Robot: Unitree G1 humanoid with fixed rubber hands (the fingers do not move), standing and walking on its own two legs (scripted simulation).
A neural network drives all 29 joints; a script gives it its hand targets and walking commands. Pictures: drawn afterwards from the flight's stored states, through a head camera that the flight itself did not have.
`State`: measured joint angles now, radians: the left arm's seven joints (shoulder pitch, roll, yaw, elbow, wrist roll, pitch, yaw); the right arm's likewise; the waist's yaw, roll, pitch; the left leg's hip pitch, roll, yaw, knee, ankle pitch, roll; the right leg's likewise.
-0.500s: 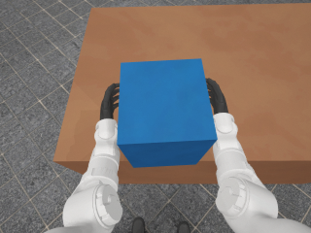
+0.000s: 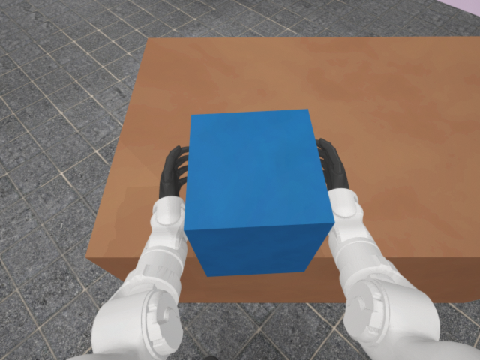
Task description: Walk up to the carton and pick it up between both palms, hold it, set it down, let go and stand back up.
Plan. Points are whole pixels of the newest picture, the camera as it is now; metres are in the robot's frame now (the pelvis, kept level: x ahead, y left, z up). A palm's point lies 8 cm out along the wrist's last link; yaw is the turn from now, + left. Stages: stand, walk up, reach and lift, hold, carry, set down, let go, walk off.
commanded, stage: reach and lift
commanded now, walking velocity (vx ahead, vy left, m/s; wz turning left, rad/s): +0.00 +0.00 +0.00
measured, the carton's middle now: (252, 200) +0.39 -0.02 -0.03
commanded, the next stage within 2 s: none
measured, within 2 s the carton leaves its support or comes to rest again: neither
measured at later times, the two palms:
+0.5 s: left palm (150, 179) +0.38 +0.14 +0.08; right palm (340, 167) +0.38 -0.15 +0.09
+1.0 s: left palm (147, 172) +0.37 +0.14 +0.11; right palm (350, 174) +0.36 -0.15 +0.10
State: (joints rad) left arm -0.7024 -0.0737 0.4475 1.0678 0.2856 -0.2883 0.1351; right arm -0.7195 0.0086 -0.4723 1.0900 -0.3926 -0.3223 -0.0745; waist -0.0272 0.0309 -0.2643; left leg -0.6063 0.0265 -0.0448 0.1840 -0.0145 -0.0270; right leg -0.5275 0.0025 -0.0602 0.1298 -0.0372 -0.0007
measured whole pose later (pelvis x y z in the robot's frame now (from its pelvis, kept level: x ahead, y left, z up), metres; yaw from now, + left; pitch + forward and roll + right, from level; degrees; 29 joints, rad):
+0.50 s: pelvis -0.03 -0.01 +0.01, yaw +1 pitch +12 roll -1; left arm -0.78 -0.02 0.47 1.05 0.28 -0.12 0.07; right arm -0.80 0.05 -0.49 1.02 -0.41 -0.11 -0.08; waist -0.04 0.03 -0.17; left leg -0.39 0.03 -0.07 0.19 -0.01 -0.03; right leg -0.31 0.00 -0.08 0.16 -0.06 -0.01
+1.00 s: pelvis -0.01 +0.00 +0.01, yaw +1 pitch +4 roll -1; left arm -0.62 -0.05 0.30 0.67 0.22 0.15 0.06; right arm -0.61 0.01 -0.19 0.80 -0.08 0.02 -0.14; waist -0.06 -0.02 -0.09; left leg -0.23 0.02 -0.06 0.24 -0.08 -0.02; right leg -0.12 0.00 -0.07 0.14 -0.08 0.00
